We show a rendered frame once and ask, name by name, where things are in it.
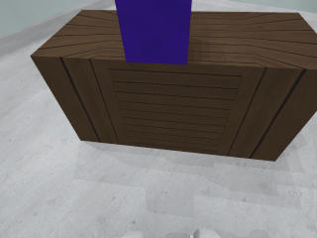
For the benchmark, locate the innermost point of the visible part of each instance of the pedestal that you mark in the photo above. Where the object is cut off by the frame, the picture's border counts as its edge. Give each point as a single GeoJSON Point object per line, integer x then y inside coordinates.
{"type": "Point", "coordinates": [247, 90]}

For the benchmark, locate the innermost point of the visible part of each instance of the robot right thigh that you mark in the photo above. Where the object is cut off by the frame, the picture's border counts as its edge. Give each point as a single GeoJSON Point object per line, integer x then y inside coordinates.
{"type": "Point", "coordinates": [204, 233]}

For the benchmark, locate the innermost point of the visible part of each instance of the carton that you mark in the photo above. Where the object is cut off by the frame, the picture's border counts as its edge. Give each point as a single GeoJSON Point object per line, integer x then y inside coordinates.
{"type": "Point", "coordinates": [155, 31]}

